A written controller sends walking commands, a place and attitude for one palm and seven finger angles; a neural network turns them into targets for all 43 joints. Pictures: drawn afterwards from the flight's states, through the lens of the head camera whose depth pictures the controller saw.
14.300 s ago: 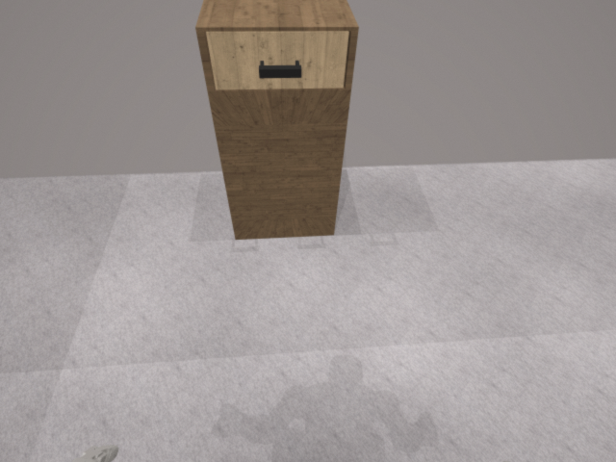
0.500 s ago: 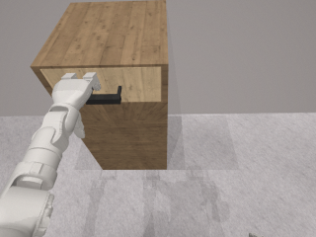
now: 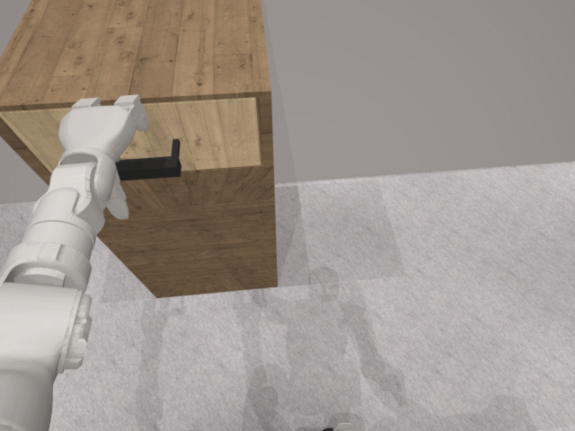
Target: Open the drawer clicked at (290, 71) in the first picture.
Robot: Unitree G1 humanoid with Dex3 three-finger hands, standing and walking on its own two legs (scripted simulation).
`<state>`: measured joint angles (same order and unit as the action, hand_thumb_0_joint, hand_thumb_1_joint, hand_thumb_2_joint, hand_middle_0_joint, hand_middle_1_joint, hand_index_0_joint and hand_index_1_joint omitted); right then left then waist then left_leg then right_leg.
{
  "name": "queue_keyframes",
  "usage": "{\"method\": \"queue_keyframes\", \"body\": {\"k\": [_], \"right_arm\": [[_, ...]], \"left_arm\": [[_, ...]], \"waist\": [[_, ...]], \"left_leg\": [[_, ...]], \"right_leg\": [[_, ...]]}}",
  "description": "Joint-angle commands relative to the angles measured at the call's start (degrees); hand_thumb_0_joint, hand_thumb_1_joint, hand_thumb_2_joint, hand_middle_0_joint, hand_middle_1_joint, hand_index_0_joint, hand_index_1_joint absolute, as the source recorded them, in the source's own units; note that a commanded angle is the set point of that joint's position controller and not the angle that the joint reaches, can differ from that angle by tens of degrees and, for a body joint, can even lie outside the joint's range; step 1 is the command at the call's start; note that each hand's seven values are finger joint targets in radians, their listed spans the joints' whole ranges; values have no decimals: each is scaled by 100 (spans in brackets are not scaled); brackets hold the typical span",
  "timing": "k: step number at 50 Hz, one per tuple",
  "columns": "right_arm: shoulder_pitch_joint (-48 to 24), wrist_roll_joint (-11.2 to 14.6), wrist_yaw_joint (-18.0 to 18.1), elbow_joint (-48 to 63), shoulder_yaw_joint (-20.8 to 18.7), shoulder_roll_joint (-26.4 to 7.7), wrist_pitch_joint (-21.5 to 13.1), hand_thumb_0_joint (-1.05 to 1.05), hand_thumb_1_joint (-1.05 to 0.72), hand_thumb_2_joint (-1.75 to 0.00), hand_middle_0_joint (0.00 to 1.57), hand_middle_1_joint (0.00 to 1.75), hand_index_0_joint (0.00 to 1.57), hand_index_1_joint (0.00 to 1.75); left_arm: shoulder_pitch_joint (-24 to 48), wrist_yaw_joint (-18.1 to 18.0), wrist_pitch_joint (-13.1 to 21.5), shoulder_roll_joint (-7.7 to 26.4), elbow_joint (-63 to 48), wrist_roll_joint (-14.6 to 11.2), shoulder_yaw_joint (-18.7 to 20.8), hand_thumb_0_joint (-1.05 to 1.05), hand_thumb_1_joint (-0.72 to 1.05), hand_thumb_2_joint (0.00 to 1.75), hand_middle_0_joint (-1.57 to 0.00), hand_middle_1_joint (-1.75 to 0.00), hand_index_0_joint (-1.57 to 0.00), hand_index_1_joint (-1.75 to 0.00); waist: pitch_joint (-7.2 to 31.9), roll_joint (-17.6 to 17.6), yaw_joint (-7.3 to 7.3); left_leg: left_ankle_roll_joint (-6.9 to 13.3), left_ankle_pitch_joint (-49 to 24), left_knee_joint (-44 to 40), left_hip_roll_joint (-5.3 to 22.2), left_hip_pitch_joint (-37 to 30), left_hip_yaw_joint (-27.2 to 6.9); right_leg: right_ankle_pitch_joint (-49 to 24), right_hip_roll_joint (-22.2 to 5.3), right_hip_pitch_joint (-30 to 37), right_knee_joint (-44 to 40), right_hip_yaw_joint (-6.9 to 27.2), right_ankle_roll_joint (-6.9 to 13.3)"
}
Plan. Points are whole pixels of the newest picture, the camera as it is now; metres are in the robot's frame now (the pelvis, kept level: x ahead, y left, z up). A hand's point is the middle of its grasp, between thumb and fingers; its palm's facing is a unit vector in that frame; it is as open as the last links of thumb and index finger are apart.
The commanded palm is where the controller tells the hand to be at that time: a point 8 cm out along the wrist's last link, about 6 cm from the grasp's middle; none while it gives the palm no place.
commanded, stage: move the hooked fingers above the handle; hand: left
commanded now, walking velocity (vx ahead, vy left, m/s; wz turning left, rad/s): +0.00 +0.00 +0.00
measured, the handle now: (144, 158) +0.54 +0.22 +0.01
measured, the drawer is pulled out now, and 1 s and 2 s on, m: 0.00 0.00 0.00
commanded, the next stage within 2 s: lower the fingers behind the handle in 0.68 s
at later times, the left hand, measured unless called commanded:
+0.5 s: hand (112, 161) +0.48 +0.23 +0.08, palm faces -0.02 -0.02 -1.00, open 13.8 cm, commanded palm +0.46 +0.23 +0.13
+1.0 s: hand (125, 163) +0.49 +0.22 +0.06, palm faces -0.06 -0.02 -1.00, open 13.8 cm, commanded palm +0.47 +0.23 +0.12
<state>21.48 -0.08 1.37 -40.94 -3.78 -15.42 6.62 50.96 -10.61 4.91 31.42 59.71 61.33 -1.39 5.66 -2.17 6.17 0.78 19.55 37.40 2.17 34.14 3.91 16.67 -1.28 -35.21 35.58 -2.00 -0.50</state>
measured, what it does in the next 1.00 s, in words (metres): stands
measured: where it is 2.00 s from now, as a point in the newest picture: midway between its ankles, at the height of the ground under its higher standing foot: outside the picture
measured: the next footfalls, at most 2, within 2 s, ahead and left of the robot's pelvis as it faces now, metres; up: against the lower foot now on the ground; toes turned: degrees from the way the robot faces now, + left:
none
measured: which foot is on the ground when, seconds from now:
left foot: down 0.00-1.00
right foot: down 0.00-1.00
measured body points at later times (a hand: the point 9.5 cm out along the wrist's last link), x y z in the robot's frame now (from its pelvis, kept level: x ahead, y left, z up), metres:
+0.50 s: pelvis +0.00 +0.00 +0.00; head +0.07 -0.01 +0.45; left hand +0.47 +0.23 +0.13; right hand +0.05 -0.27 -0.13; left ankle -0.03 +0.11 -0.72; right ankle -0.01 -0.13 -0.72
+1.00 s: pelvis +0.00 +0.00 +0.00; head +0.09 -0.01 +0.44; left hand +0.49 +0.22 +0.11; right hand +0.00 -0.28 -0.13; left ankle -0.03 +0.11 -0.72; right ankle -0.01 -0.13 -0.72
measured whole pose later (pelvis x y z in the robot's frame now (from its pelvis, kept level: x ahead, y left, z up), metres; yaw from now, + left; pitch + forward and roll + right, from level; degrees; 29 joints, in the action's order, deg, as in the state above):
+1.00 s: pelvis +0.00 +0.00 +0.00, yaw +0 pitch +17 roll -1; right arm 21.3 -0.2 1.3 -40.7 -3.4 -15.3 6.8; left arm 49.1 -12.1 5.2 30.1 59.5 61.8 -0.9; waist 6.3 -2.7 6.0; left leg 0.6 20.1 38.0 2.5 34.5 3.9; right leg 17.2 -0.9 -35.7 36.2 -1.8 -0.3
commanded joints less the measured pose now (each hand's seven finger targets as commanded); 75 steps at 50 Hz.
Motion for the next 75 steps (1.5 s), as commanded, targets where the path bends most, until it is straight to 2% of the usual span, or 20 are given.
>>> {"method": "queue_keyframes", "body": {"k": [1,3,6,11,14,21,23,28,33,37,41,44,46,48,51,60,62,70,73,75], "right_arm": [[697,-43,33,341,-329,-888,-121,0,-90,-90,20,30,20,30],[647,-52,7,359,-325,-869,-103,0,-90,-90,20,30,20,30],[630,-31,-11,364,-318,-900,-80,0,-90,-90,20,30,20,30],[559,-38,-19,404,-329,-882,-65,0,-90,-90,20,30,20,30],[479,-7,-27,389,-320,-867,-60,0,-90,-90,20,30,20,30],[387,-5,4,427,-282,-840,-66,0,-90,-90,20,30,20,30],[345,11,-5,443,-261,-817,-74,0,-90,-90,20,30,20,30],[348,19,36,446,-228,-845,-119,0,-90,-90,20,30,20,30],[394,2,74,500,-219,-842,-145,0,-90,-90,20,30,20,30],[452,6,73,472,-235,-852,-148,0,-90,-90,20,30,20,30],[548,-27,58,441,-285,-849,-144,0,-90,-90,20,30,20,30],[553,-36,29,413,-296,-858,-120,0,-90,-90,20,30,20,30],[566,-26,34,409,-275,-889,-101,0,-90,-90,20,30,20,30],[563,-23,36,369,-283,-891,-108,0,-90,-90,20,30,20,30],[620,-47,45,358,-305,-893,-139,0,-90,-90,20,30,20,30],[690,-77,34,246,-312,-905,-166,0,-90,-90,20,30,20,30],[714,-70,36,217,-326,-889,-176,0,-90,-90,20,30,20,30],[765,-132,36,185,-314,-917,-169,0,-90,-90,20,30,20,30],[760,-122,-12,192,-317,-883,-164,0,-90,-90,20,30,20,30],[784,-140,-17,156,-316,-921,-157,0,-90,-90,20,30,20,30]], "left_arm": [[2699,-270,123,1589,-1234,-26,531,0,-50,30,-30,-120,-30,-120],[2447,-324,85,1595,-1229,8,597,0,-50,30,-30,-120,-30,-120],[2419,-356,28,1555,-1241,-28,563,0,-50,30,-30,-120,-30,-120],[2338,-379,18,1596,-1588,-43,617,0,-50,30,-30,-120,-30,-120],[2342,-331,-53,1208,-1495,-78,302,0,-50,30,-30,-120,-30,-120],[2506,-291,-21,1160,-1550,-90,248,0,-50,30,-30,-120,-30,-120],[2498,-301,-74,935,-1419,-66,60,0,-50,30,-30,-120,-30,-120],[2805,-359,-176,1136,-1123,-1,157,0,-50,30,-30,-120,-30,-120],[2703,-332,-133,1455,-1119,29,406,0,-50,30,-30,-120,-30,-120],[2773,-273,-122,1271,-1091,22,221,0,-50,30,-30,-120,-30,-120],[2579,-226,-1,1287,-1201,-18,323,0,-50,30,-30,-120,-30,-120],[2330,-261,23,1185,-1183,-33,314,0,-50,30,-30,-120,-30,-120],[2149,-319,28,1468,-1027,-26,545,0,-50,30,-30,-120,-30,-120],[2363,-413,1,1327,-1052,47,385,0,-50,30,-30,-120,-30,-120],[2515,-538,89,1655,-1297,75,643,0,-50,30,-30,-120,-30,-120],[2450,-665,-8,1439,-933,96,488,0,-50,30,-30,-120,-30,-120],[2547,-653,1,1209,-931,102,283,0,-50,30,-30,-120,-30,-120],[2497,-747,118,1383,-829,138,487,0,-50,30,-30,-120,-30,-120],[2295,-823,4,1030,-627,157,249,0,-50,30,-30,-120,-30,-120],[2366,-851,-52,1178,-589,156,369,0,-50,30,-30,-120,-30,-120]], "waist": [[2723,-224,-33],[2654,-377,-142],[2494,-134,-74],[2766,-278,-166],[2314,-209,-82],[2330,-84,-63],[2115,-143,-33],[1987,-11,33],[2442,-17,-57],[2358,-59,39],[2641,-118,-14],[2438,-55,-56],[2351,60,-101],[2210,97,-4],[2640,-82,-56],[2624,-153,71],[2559,-191,168],[2657,-158,138],[2495,-293,157],[2599,-170,167]], "left_leg": [[155,-2811,-95,-247,-1417,-193],[131,-2970,-102,-231,-1399,-170],[142,-2907,-146,-210,-1332,-194],[139,-3097,-190,-198,-1591,-199],[131,-2819,-259,-188,-1560,-201],[143,-2628,-286,-223,-1648,-232],[129,-2504,-299,-236,-1599,-248],[141,-2078,-315,-263,-1393,-231],[153,-2384,-205,-297,-1320,-184],[159,-2402,-173,-280,-1337,-176],[171,-2748,-82,-276,-1459,-169],[158,-2680,-98,-259,-1328,-147],[163,-2528,-123,-279,-1080,-127],[166,-2356,-133,-269,-1021,-133],[174,-2550,-52,-283,-1109,-133],[147,-2606,83,-269,-1086,-181],[147,-2565,123,-250,-1163,-193],[139,-2642,277,-244,-1039,-260],[98,-2696,318,-223,-1025,-268],[108,-2718,356,-216,-978,-278]], "right_leg": [[-2209,353,1326,-80,75,220],[-2261,359,1314,-49,55,235],[-2219,369,1310,-98,19,216],[-2288,359,1462,-119,19,216],[-2024,367,1224,-207,-22,216],[-1903,342,1251,-243,-7,218],[-1770,348,1088,-242,-32,234],[-1544,324,1046,-261,1,222],[-1987,316,1393,-138,45,208],[-1994,324,1258,-158,48,195],[-2264,338,1379,-107,76,192],[-2218,348,1304,-110,50,198],[-2220,341,1410,-106,60,194],[-2053,347,1219,-117,48,189],[-2256,340,1410,-34,106,195],[-2162,359,1092,43,47,199],[-2094,369,892,37,40,183],[-2033,375,731,192,20,204],[-1934,388,489,242,-38,205],[-1976,387,549,272,-28,207]]}}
